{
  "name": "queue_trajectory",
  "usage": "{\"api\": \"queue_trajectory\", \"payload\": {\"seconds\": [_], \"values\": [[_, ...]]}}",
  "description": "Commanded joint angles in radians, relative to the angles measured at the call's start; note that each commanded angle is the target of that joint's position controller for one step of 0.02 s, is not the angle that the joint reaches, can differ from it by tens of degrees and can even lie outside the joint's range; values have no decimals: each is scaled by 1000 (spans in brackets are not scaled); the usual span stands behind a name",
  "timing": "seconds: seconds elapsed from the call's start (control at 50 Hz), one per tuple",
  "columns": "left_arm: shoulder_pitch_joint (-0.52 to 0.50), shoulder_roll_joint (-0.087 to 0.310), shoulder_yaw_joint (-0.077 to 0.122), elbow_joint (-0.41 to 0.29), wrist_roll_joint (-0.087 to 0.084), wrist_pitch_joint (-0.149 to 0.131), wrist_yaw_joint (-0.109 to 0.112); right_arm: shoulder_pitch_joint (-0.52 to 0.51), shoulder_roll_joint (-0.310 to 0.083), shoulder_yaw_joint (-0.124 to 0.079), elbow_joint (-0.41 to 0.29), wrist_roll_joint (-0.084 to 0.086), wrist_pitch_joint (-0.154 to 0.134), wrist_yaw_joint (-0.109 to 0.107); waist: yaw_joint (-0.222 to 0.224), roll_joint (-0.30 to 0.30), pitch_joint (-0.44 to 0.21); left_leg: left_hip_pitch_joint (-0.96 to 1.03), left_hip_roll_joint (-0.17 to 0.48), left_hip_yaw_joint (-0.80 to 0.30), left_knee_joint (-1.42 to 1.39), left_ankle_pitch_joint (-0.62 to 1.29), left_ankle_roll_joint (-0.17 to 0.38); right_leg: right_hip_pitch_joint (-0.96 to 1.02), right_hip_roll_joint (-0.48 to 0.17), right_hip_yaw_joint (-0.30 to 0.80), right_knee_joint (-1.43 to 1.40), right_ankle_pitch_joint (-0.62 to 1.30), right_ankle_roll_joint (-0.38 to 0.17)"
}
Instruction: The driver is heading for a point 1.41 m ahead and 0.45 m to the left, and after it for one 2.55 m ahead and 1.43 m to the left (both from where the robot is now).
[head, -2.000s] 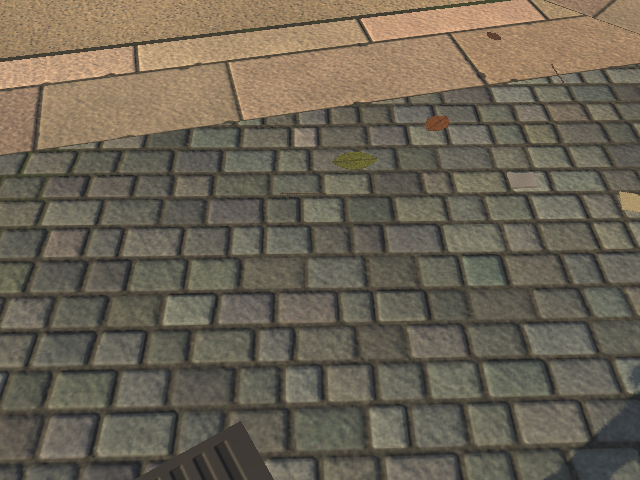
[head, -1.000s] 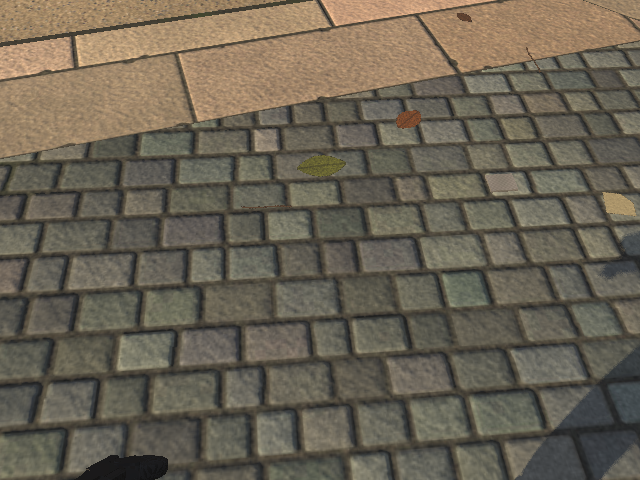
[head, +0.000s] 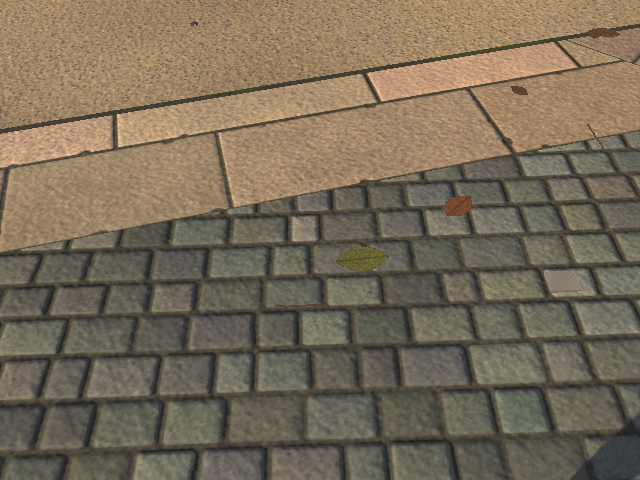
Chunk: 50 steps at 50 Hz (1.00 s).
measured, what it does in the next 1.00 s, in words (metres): walks ahead: left foot, then right foot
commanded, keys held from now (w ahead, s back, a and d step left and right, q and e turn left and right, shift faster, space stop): w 0.84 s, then w+q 0.16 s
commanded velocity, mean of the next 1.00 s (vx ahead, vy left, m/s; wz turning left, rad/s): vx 0.47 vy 0.00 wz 0.03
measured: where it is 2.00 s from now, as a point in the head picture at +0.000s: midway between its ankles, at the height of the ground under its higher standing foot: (296, 265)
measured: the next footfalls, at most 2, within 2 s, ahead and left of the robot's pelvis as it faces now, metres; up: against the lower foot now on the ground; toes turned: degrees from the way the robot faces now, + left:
left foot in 0.46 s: +0.41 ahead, +0.12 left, +0.00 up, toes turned +2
right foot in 1.00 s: +0.70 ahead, -0.13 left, +0.00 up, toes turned +0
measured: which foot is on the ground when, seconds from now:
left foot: up 0.00-0.44, down 0.46-1.00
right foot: down 0.00-0.48, up 0.50-0.98, down 1.00-1.00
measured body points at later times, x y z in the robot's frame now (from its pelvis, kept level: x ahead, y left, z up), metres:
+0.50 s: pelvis +0.25 +0.03 -0.01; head +0.28 +0.03 +0.44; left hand +0.16 +0.29 -0.15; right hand +0.47 -0.20 -0.10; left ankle +0.37 +0.12 -0.73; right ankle +0.02 -0.08 -0.68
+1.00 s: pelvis +0.53 -0.01 +0.00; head +0.55 -0.02 +0.45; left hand +0.74 +0.23 -0.09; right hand +0.47 -0.28 -0.14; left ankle +0.37 +0.12 -0.73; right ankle +0.66 -0.13 -0.73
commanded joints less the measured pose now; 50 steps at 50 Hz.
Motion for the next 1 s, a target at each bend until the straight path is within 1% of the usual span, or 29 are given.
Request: {"api": "queue_trajectory", "payload": {"seconds": [0.02, 0.04, 0.06, 0.08, 0.1, 0.14, 0.18, 0.24, 0.3, 0.36, 0.38, 0.42, 0.44, 0.46, 0.48, 0.5, 0.52, 0.54, 0.56, 0.58, 0.62, 0.68, 0.74, 0.8, 0.86, 0.9, 0.96, 0.98, 1.0], "values": [[312, 161, 31, 55, 18, -10, 0, -161, -86, -10, -140, 3, -53, 6, 118, -215, 1, -656, -45, -62, 547, -82, 32, 511, -413, 722, -363, 93, -238], [243, 111, 15, 32, 22, -16, -2, -155, -94, -13, -135, 17, -59, 15, 82, -140, 37, -679, -1, -85, 593, -7, 61, 467, -384, 602, -347, 172, -201], [198, 104, 9, 15, 24, -18, -7, -155, -87, -14, -130, 17, -60, 18, 54, -89, 40, -677, 39, -70, 570, 84, 77, 435, -347, 497, -356, 217, -169], [172, 79, -2, 5, 23, -14, -11, -173, -101, -24, -131, 7, -56, 17, 40, -50, 52, -673, 64, -45, 525, 158, 85, 415, -299, 395, -369, 317, -131], [176, 87, -5, 9, 27, -10, -10, -176, -89, -26, -137, 3, -51, 18, 31, -99, 47, -624, 82, -32, 482, 196, 79, 369, -287, 338, -377, 394, -122], [212, 75, -12, 20, 27, 1, -2, -199, -69, -26, -145, -1, -38, 26, 26, -98, 57, -602, 86, 1, 413, 233, 52, 339, -249, 260, -401, 463, -114], [221, 111, -8, 18, 30, 7, 12, -281, -52, -18, -182, -5, -29, 24, 32, -87, 83, -622, 81, 23, 304, 293, 25, 304, -244, 231, -435, 488, -120], [220, 132, -6, 8, 33, 12, 27, -425, -31, -1, -239, -7, -30, 29, 56, -93, 116, -540, 48, 54, 49, 431, 13, 217, -208, 166, -478, 454, -101], [275, 136, 0, 25, 23, 10, 29, -512, -43, 7, -271, 1, -31, 42, 76, -106, 137, -479, 20, 71, -78, 504, 24, 229, -222, 146, -504, 413, -103], [290, 134, 8, 39, 14, 15, 29, -560, -64, 7, -304, 6, -37, 57, 60, -105, 146, -487, 15, 51, -151, 487, 64, 340, -267, 135, -463, 498, -94], [279, 142, 13, 36, 16, 18, 29, -548, -80, 2, -307, 6, -40, 62, 40, -110, 124, -455, 3, 55, -165, 462, 80, 376, -276, 127, -423, 599, -85], [253, 170, 24, 26, 22, 28, 30, -442, -131, -22, -287, 3, -41, 60, -30, -149, 22, -286, -51, 86, -154, 394, 114, 426, -280, 112, -273, 932, -65], [233, 166, 23, 19, 27, 37, 29, -289, -170, -44, -243, 4, -39, 54, -109, -155, -68, -94, -81, 105, -163, 389, 142, 394, -247, 86, -96, 1035, -43], [211, 150, 13, 0, 34, 39, 26, -103, -213, -63, -195, -3, -33, 44, -187, -139, -181, 212, 8, 8, -130, 383, 189, 199, -211, 76, 152, 883, -17], [334, 22, -22, -12, 32, 23, 11, 45, -301, -83, -165, -31, -29, 40, -142, 93, -367, 626, 296, -474, -174, 174, 363, -220, -35, 52, 590, 339, 51], [322, 28, -25, 5, 14, -7, 3, 41, -228, -57, -156, -28, -27, 42, -142, 151, -426, 638, 370, -767, -365, 69, 385, -356, 32, 206, 771, -240, 36], [206, 121, 2, -37, -16, -25, 0, -67, -175, -39, -166, -13, -32, 45, -122, 122, -236, 483, 324, -625, -400, 33, 317, -451, -36, 212, 824, -200, 13], [129, 143, 7, -64, -25, -32, 6, -174, -139, -26, -190, -12, -37, 47, -84, 45, -117, 292, 290, -471, -436, 102, 279, -437, -95, 177, 778, -97, 4], [84, 142, 17, -69, -10, -27, 19, -237, -102, -13, -195, -22, -43, 55, -47, -29, -38, 125, 240, -354, -476, 205, 245, -386, -133, 152, 712, -28, 2], [128, 114, 21, -64, 1, -13, 25, -264, -93, -9, -193, -33, -51, 59, 2, 18, -30, 29, 217, -282, -502, 255, 236, -311, -169, 161, 658, 19, 5], [173, 68, 19, -53, 6, 14, 29, -252, -85, -6, -174, -31, -53, 65, 32, 33, -12, -76, 180, -206, -546, 278, 241, -242, -189, 153, 596, 29, 16], [65, 85, 27, -97, 16, 28, 36, -195, -141, -15, -151, -34, -55, 43, 25, 19, 42, -108, 176, -154, -594, 303, 256, -338, -208, 139, 459, 135, 50], [-50, 86, 30, -135, 26, 21, 30, -127, -158, -17, -135, -30, -47, 22, -7, 8, 53, -46, 164, -118, -597, 346, 236, -408, -201, 130, 270, 310, 69], [-160, 66, 21, -164, 21, 13, 19, -67, -169, -18, -120, -19, -42, 14, -43, 10, 60, -7, 145, -65, -590, 368, 208, -375, -162, 94, 94, 421, 72], [-258, 64, 12, -196, 14, 10, 5, 0, -172, -20, -93, -10, -32, 12, -78, 7, 82, 69, 167, -68, -559, 366, 205, -374, -140, 86, 0, 410, 73], [-303, 73, 10, -222, 10, 1, -7, 28, -175, -23, -82, -6, -20, 10, -81, 8, 96, 129, 195, -95, -512, 377, 203, -380, -128, 98, -55, 352, 66], [-246, 119, 23, -222, 7, -16, -17, 6, -202, -36, -89, -3, -5, 5, -27, 42, 62, 159, 223, -144, -420, 462, 182, -246, -96, 92, -112, 246, 44], [-155, 146, 38, -199, 8, -22, -14, -18, -202, -35, -98, -3, -1, 5, 29, 48, 13, 144, 196, -129, -325, 592, 163, -111, -69, 69, -139, 226, 27], [19, 204, 65, -151, 13, -26, -6, -28, -168, -23, -111, -11, 0, 7, 101, 28, -108, 61, 131, -85, -119, 646, 131, 146, -91, 86, -116, 242, -9]]}}
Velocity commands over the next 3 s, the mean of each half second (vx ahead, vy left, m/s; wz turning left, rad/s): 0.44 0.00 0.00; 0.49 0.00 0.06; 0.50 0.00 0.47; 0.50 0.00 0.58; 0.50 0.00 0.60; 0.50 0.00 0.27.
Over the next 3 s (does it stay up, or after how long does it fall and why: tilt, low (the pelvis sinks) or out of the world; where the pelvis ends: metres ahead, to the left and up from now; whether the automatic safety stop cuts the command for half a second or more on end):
stays up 1.39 0.54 0.01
